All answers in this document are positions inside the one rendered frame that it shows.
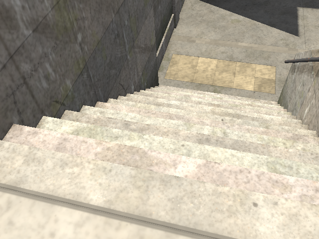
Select stairs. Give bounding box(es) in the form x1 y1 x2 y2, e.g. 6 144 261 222
2 85 319 205

